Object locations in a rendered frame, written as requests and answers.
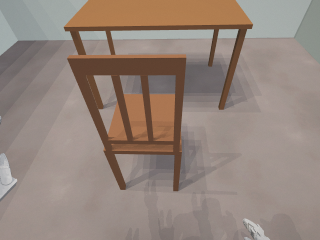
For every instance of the right robot hand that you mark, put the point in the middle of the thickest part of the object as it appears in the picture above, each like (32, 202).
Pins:
(255, 230)

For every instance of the left robot hand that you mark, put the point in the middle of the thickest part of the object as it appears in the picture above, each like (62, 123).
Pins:
(7, 182)

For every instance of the chair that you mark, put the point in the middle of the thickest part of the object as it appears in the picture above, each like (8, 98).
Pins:
(142, 124)

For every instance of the table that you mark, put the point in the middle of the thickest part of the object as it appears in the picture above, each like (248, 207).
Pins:
(151, 15)

